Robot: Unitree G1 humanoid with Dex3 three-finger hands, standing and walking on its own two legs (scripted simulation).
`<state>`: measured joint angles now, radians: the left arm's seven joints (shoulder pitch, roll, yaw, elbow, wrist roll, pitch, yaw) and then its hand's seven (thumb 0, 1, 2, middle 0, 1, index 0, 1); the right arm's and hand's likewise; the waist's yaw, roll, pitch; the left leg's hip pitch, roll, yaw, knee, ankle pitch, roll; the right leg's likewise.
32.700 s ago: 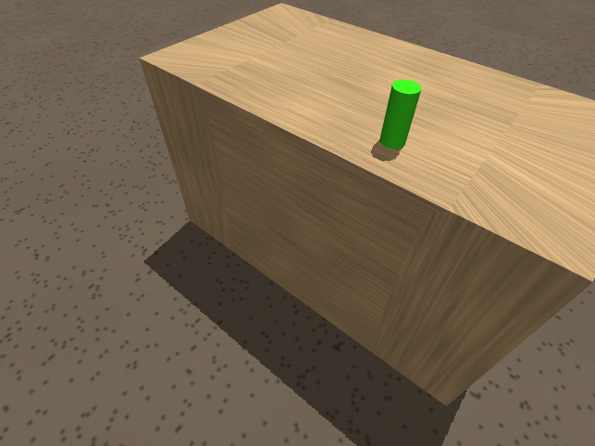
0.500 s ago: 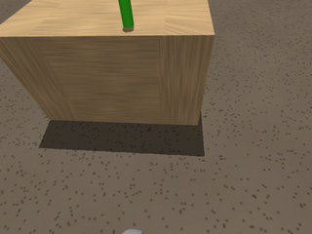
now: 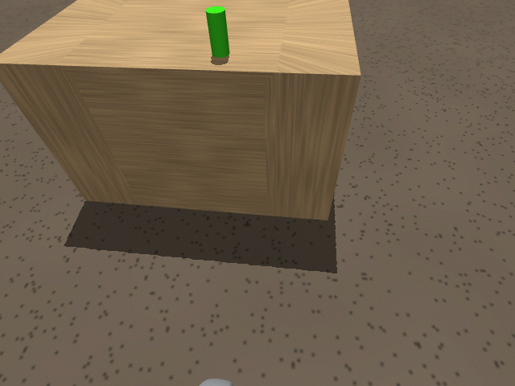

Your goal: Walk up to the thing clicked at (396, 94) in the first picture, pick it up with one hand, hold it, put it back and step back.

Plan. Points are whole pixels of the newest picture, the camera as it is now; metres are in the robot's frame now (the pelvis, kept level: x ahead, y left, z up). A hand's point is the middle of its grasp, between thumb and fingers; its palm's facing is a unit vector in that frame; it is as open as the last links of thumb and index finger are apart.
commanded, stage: step back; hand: left
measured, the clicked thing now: (218, 32) +1.12 +0.19 +0.05
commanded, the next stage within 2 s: stand in 0.38 s
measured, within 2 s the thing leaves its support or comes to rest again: neither
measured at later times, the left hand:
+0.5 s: hand out of the picture +0.11 +0.30 -0.15, palm faces +0.00 -0.94 -0.35, open 7.4 cm
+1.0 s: hand out of the picture +0.09 +0.28 -0.14, palm faces -0.05 -0.94 -0.33, open 7.4 cm
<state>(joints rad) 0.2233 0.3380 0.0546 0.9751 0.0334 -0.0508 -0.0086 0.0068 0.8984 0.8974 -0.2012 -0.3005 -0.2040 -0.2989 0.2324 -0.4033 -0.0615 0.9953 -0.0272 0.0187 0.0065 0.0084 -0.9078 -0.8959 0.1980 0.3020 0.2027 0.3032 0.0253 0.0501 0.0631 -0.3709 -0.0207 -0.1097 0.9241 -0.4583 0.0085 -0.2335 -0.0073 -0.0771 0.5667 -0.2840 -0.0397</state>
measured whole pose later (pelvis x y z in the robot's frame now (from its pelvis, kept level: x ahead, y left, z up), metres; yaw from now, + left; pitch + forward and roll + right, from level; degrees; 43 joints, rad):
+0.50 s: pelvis +0.03 +0.04 +0.00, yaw +0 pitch -3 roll -1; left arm 0.13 0.37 0.01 1.07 0.00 -0.01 -0.01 0.01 0.90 0.90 -0.20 -0.30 -0.20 -0.30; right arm 0.05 -0.33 -0.01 1.06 -0.02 -0.01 0.01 0.01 -0.91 -0.90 0.20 0.30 0.21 0.30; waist 0.02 0.00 0.08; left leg -0.25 0.04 0.03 0.54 -0.24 -0.01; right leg -0.16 -0.03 -0.03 0.52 -0.31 0.02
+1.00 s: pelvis +0.02 +0.03 +0.02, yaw -1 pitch -4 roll +0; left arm 0.12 0.36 0.00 1.14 0.01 -0.02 -0.02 0.01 0.90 0.90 -0.20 -0.30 -0.20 -0.30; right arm 0.11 -0.35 -0.02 1.16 -0.02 -0.01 0.02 0.01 -0.91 -0.90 0.20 0.30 0.20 0.30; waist -0.01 0.00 0.05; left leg -0.16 0.04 0.04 0.34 -0.11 -0.02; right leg -0.08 -0.02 -0.02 0.34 -0.19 0.01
